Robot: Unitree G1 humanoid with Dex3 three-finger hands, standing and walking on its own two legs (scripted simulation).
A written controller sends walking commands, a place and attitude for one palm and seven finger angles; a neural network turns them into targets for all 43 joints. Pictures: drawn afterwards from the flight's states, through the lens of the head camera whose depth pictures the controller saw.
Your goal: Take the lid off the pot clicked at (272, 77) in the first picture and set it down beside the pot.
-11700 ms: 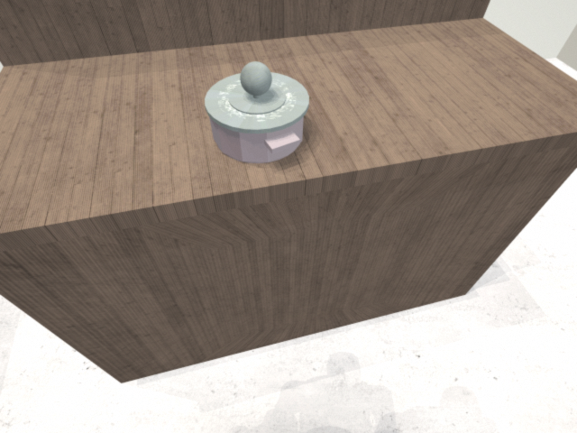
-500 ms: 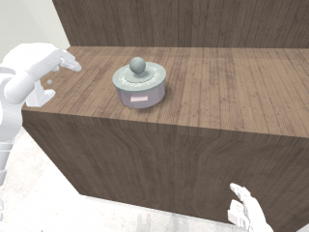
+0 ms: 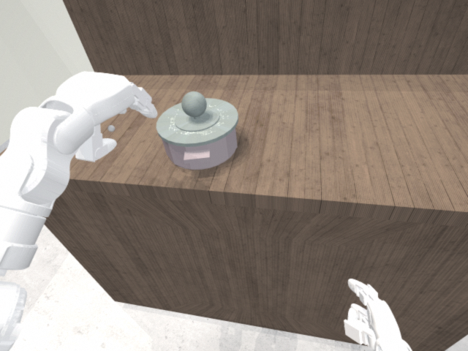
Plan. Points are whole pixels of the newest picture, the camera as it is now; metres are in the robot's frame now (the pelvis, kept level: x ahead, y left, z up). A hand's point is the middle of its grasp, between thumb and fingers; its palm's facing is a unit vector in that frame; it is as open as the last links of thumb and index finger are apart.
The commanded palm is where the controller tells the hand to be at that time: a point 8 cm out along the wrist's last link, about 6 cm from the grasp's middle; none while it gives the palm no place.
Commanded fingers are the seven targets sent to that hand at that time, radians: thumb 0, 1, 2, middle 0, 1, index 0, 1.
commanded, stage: move the open hand above the knob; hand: left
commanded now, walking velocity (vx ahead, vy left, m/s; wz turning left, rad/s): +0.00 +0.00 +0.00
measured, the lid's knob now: (194, 104) +0.54 +0.14 +0.18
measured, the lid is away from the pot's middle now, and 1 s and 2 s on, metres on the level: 0.00 0.00 0.00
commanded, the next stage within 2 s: none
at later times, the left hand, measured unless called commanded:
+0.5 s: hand (146, 102) +0.43 +0.18 +0.25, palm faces -0.09 -0.01 -1.00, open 10.1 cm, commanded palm +0.40 +0.19 +0.33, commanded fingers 0.00 -0.43 1.74 -0.88 -0.08 -0.88 -0.08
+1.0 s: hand (157, 77) +0.47 +0.17 +0.28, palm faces -0.06 -0.02 -1.00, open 10.1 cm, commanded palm +0.45 +0.16 +0.33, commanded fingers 0.00 -0.43 1.74 -0.88 -0.08 -0.88 -0.08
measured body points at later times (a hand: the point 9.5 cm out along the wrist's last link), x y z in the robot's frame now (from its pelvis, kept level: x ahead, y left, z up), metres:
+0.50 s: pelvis +0.05 +0.01 +0.01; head +0.05 -0.05 +0.46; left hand +0.43 +0.18 +0.31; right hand +0.25 -0.22 -0.09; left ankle +0.13 +0.12 -0.72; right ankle +0.02 -0.12 -0.72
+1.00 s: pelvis +0.06 +0.01 +0.01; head +0.06 -0.03 +0.46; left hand +0.47 +0.17 +0.33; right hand +0.25 -0.22 -0.09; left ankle +0.13 +0.12 -0.72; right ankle +0.02 -0.12 -0.72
